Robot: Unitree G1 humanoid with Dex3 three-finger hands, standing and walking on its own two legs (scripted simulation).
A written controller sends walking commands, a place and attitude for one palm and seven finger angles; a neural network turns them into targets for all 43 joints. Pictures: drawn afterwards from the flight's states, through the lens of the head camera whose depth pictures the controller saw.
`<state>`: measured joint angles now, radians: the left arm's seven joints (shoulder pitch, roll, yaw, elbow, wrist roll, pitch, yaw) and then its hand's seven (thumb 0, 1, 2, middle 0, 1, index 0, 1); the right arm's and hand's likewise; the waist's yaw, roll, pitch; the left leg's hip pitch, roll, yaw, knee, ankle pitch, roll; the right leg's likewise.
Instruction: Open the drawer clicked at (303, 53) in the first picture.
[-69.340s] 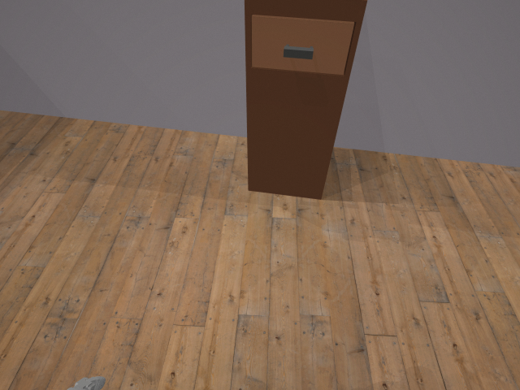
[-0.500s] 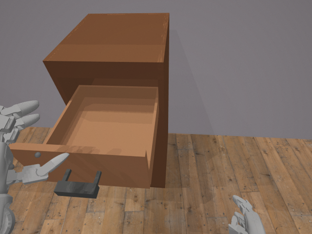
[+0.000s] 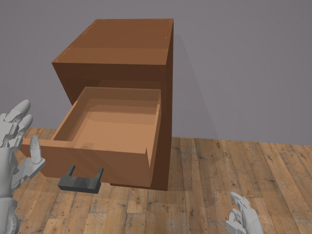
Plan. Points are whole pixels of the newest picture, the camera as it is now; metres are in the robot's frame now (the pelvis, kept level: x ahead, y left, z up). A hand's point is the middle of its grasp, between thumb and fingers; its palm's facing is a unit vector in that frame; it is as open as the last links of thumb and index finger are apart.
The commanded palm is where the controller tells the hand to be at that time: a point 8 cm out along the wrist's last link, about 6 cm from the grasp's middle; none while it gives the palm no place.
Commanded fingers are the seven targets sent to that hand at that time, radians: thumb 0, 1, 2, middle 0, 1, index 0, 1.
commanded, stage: step back with the hand held close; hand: left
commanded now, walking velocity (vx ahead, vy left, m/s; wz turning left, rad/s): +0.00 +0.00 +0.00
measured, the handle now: (83, 176) +0.25 +0.24 +0.01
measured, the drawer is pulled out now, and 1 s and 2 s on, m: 0.30 0.30 0.30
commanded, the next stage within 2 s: stop stepping back and stand still in 1.20 s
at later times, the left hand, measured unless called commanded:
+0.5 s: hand (28, 172) +0.17 +0.26 +0.18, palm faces +0.29 -0.79 -0.55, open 7.4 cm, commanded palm +0.10 +0.31 +0.20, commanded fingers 0.00 0.90 0.90 -0.20 -0.30 -0.20 -0.30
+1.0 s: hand out of the picture +0.08 +0.28 +0.18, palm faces +0.38 -0.79 -0.49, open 7.4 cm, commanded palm +0.00 +0.32 +0.20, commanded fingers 0.00 0.90 0.90 -0.20 -0.30 -0.20 -0.30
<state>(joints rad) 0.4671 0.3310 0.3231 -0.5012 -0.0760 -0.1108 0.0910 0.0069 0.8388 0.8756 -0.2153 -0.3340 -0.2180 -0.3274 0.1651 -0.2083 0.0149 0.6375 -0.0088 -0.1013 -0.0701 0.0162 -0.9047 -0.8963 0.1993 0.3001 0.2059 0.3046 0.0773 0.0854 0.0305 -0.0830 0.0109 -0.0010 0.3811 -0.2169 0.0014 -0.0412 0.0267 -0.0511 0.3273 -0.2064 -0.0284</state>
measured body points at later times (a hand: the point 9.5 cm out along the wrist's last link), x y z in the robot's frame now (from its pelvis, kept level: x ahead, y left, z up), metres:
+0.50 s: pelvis -0.04 +0.03 -0.01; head +0.00 +0.03 +0.44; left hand +0.14 +0.30 +0.20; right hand +0.15 -0.22 -0.09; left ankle +0.00 +0.12 -0.75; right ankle -0.01 -0.10 -0.75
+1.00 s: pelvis -0.13 +0.04 -0.01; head -0.09 +0.06 +0.44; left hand +0.05 +0.32 +0.21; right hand +0.05 -0.20 -0.09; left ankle -0.08 +0.13 -0.75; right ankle -0.11 -0.08 -0.71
